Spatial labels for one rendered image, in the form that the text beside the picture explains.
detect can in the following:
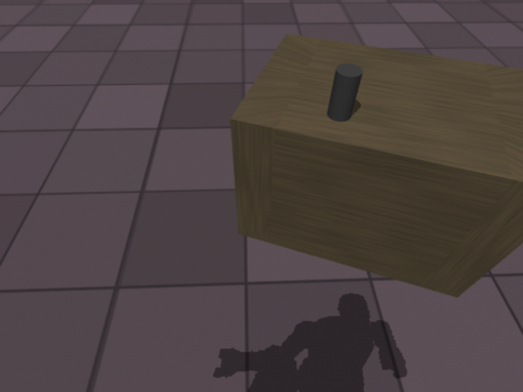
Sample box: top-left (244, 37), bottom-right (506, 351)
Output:
top-left (327, 64), bottom-right (363, 122)

